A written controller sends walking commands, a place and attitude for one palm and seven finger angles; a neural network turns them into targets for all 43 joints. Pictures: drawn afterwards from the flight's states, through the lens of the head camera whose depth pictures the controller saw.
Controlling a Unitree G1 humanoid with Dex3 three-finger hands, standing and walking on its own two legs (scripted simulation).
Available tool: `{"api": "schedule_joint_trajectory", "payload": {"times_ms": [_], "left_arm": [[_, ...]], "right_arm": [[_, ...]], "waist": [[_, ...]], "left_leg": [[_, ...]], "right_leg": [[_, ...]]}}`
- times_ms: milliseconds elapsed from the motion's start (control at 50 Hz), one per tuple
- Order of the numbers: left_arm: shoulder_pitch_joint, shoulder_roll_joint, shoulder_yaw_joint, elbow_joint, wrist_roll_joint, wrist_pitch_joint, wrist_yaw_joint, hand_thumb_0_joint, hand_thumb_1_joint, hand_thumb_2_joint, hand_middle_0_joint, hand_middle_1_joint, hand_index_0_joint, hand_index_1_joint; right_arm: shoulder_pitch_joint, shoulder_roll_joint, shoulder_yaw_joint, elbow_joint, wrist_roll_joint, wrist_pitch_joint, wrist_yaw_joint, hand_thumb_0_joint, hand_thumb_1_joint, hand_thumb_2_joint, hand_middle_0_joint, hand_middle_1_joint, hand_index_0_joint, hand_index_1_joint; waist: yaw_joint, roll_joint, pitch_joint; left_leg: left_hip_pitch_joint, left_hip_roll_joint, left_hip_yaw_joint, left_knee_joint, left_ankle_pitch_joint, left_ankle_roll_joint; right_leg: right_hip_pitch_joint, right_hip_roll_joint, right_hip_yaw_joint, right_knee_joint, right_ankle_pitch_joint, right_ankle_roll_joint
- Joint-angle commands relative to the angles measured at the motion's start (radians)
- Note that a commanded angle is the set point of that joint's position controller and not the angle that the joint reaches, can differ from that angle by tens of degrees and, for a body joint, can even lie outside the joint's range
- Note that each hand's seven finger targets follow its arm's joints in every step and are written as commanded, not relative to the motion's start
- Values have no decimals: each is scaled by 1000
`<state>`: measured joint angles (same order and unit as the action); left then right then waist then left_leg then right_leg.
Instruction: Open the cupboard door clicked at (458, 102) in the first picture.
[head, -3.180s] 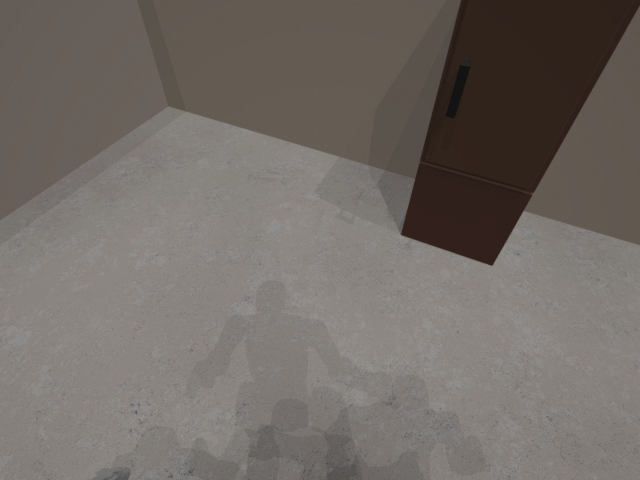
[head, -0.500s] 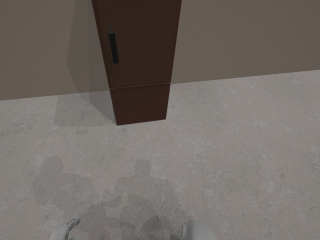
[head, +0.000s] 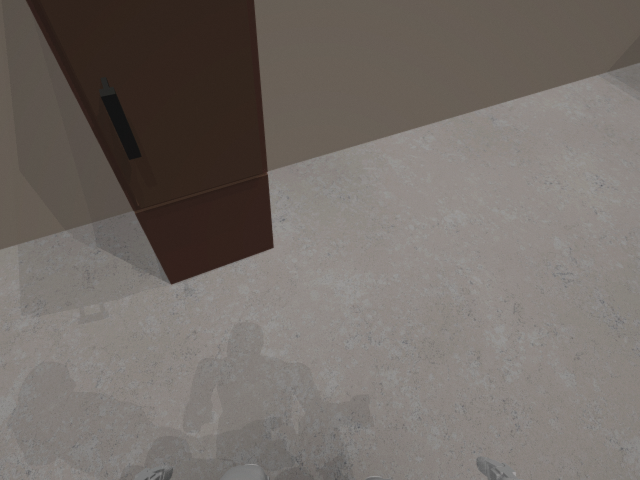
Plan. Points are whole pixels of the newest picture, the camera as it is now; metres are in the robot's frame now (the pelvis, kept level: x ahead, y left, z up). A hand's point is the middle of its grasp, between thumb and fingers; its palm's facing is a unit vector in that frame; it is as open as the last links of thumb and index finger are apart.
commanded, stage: walk to a spot facing it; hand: left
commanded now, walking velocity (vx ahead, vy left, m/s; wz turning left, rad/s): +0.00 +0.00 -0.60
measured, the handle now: (119, 119) +0.74 +0.47 -0.04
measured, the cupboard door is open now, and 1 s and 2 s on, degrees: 0 0 0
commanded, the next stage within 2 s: turn to face it in 1.30 s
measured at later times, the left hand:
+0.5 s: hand (190, 468) +0.15 +0.19 -0.16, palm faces -0.31 -0.93 -0.20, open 7.4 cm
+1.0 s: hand (222, 444) +0.18 +0.15 -0.16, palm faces -0.50 -0.84 -0.19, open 7.4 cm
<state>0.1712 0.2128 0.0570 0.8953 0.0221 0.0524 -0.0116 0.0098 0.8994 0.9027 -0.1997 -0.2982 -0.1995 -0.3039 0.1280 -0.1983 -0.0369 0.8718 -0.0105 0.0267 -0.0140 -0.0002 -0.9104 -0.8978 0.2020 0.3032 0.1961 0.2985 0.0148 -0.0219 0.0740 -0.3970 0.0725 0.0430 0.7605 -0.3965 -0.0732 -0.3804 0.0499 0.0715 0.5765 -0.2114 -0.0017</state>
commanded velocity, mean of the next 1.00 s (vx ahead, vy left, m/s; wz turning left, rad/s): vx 0.10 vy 0.00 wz -0.60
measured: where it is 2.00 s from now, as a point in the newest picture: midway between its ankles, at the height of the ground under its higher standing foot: outside the picture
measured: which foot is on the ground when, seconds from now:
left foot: up 0.00-0.00, down 0.02-0.56, up 0.58-0.98, down 1.00-1.00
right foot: down 0.00-0.04, up 0.06-0.54, down 0.56-1.00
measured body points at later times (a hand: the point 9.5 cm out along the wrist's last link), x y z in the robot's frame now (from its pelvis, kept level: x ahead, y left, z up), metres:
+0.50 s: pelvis +0.00 +0.03 +0.01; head +0.04 +0.02 +0.46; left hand +0.16 +0.24 -0.14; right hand -0.06 -0.22 -0.14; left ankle +0.02 +0.12 -0.73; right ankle -0.05 -0.10 -0.69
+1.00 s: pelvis +0.03 +0.01 +0.01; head +0.05 +0.02 +0.46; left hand +0.21 +0.20 -0.15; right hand -0.03 -0.27 -0.11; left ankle +0.11 +0.10 -0.73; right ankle -0.04 -0.09 -0.73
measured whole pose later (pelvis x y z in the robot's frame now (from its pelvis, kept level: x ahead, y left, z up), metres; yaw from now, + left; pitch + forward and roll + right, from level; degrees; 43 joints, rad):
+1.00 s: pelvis +0.03 +0.01 +0.01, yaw -36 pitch +0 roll -1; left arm 0.27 0.23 0.06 0.94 0.02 0.03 -0.03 0.01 0.90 0.90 -0.20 -0.30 -0.20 -0.30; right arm 0.19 -0.23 -0.05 0.87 -0.02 0.00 0.01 0.00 -0.91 -0.90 0.20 0.30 0.20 0.30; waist 0.03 -0.03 0.01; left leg -0.29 0.05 0.08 0.56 -0.34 -0.05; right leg -0.26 0.06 0.12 0.55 -0.29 -0.01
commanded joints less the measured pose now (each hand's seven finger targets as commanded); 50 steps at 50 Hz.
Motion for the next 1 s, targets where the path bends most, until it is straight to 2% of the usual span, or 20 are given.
{"api": "schedule_joint_trajectory", "payload": {"times_ms": [0,20,40,80,140,200,400,460,500,520,540,560,600,640,760,860,900,940,960,980], "left_arm": [[-38,140,52,-113,-12,-10,14,0,900,900,-200,-300,-200,-300],[-11,89,42,-135,-15,-9,0,0,900,900,-200,-300,-200,-300],[-10,130,53,-110,7,1,5,0,900,900,-200,-300,-200,-300],[21,142,73,-78,9,-3,-16,0,900,900,-200,-300,-200,-300],[46,105,63,-56,5,1,-23,0,900,900,-200,-300,-200,-300],[26,94,57,-53,1,4,-20,0,900,900,-200,-300,-200,-300],[-75,65,41,-76,0,4,-19,0,900,900,-200,-300,-200,-300],[-52,59,38,-78,-1,-11,-14,0,900,900,-200,-300,-200,-300],[31,94,44,-55,0,-27,-4,0,900,900,-200,-300,-200,-300],[98,189,59,-39,8,-41,8,0,900,900,-200,-300,-200,-300],[158,288,78,-23,1,-48,23,0,900,900,-200,-300,-200,-300],[179,291,81,-21,-11,-41,33,0,900,900,-200,-300,-200,-300],[53,223,70,-47,-11,-34,39,0,900,900,-200,-300,-200,-300],[-22,186,52,-71,-9,-37,33,0,900,900,-200,-300,-200,-300],[26,213,55,-45,-2,-57,14,0,900,900,-200,-300,-200,-300],[43,229,58,-43,0,-60,6,0,900,900,-200,-300,-200,-300],[30,226,59,-43,0,-57,4,0,900,900,-200,-300,-200,-300],[-10,205,57,-52,-7,-49,0,0,900,900,-200,-300,-200,-300],[-15,146,45,-71,-10,-46,-4,0,900,900,-200,-300,-200,-300],[-6,74,33,-95,-17,-44,-16,0,900,900,-200,-300,-200,-300]], "right_arm": [[201,-167,-44,-20,3,-39,-25,0,-900,-900,200,300,200,300],[175,-263,-59,-47,-11,-38,-21,0,-900,-900,200,300,200,300],[122,-248,-57,-44,-13,-35,-23,0,-900,-900,200,300,200,300],[14,-185,-38,-81,-15,-42,-25,0,-900,-900,200,300,200,300],[53,-147,-34,-61,-11,-51,-26,0,-900,-900,200,300,200,300],[126,-147,-42,-31,-7,-50,-26,0,-900,-900,200,300,200,300],[175,-180,-70,29,-16,-36,-10,0,-900,-900,200,300,200,300],[163,-197,-80,36,-19,-33,-2,0,-900,-900,200,300,200,300],[156,-192,-79,34,-12,-28,6,0,-900,-900,200,300,200,300],[177,-148,-68,11,-3,-24,13,0,-900,-900,200,300,200,300],[112,-81,-41,-47,-6,-18,15,0,-900,-900,200,300,200,300],[69,-104,-40,-61,-2,-2,-3,0,-900,-900,200,300,200,300],[50,-120,-43,-42,-7,5,-8,0,-900,-900,200,300,200,300],[93,-123,-44,-15,-19,11,2,0,-900,-900,200,300,200,300],[51,-133,-45,-37,-21,-6,18,0,-900,-900,200,300,200,300],[17,-123,-40,-72,-11,-29,22,0,-900,-900,200,300,200,300],[54,-119,-39,-67,-7,-39,17,0,-900,-900,200,300,200,300],[166,-129,-39,-33,-5,-50,4,0,-900,-900,200,300,200,300],[249,-188,-49,-10,-9,-59,-10,0,-900,-900,200,300,200,300],[317,-301,-71,-4,-26,-58,-11,0,-900,-900,200,300,200,300]], "waist": [[-75,56,-190],[-54,360,-141],[-58,372,-100],[4,181,-42],[-6,165,-87],[-33,173,-97],[-73,222,-87],[-58,231,-113],[-5,152,-156],[29,-73,-198],[59,-287,-190],[75,-213,-202],[30,-175,-137],[-14,-132,-113],[9,-122,-66],[18,-136,-60],[-2,-139,-55],[-59,-109,-69],[-98,52,-96],[-121,365,-98]], "left_leg": [[351,116,-130,-430,101,61],[355,373,-367,-528,169,152],[232,427,-393,-542,135,176],[161,302,-199,-509,200,177],[269,235,-28,-446,466,156],[362,250,19,-422,587,168],[355,332,97,-396,549,202],[342,342,143,-323,578,173],[247,310,208,-150,523,97],[31,240,251,60,293,31],[-226,88,189,291,-231,-15],[-228,82,35,383,-254,-6],[-252,96,-23,431,-117,-9],[-189,90,5,382,-13,-27],[-174,51,18,209,18,-27],[-50,-6,19,3,-15,-4],[65,-30,28,-110,1,7],[306,-45,55,-301,96,15],[473,78,-70,-415,-28,42],[521,358,-414,-571,-304,124]], "right_leg": [[-112,-86,173,43,42,-39],[-277,30,-7,300,-340,29],[-260,-25,13,489,-358,52],[-235,-50,-13,649,-224,58],[-234,-71,-45,684,-149,80],[-248,-86,-71,633,-152,92],[-108,-113,-158,294,-241,69],[-17,-90,-180,135,-211,37],[188,-82,-186,-99,2,8],[406,-244,19,-188,192,-57],[458,-464,328,-199,610,-170],[403,-466,302,-193,641,-224],[336,-363,236,-209,409,-197],[255,-294,149,-245,229,-159],[221,-265,240,-329,-157,-180],[163,-249,310,-324,-197,-183],[102,-230,321,-289,-184,-168],[-43,-157,275,-197,-231,-116],[-190,-76,207,-39,-287,-71],[-361,53,16,274,-402,-13]]}}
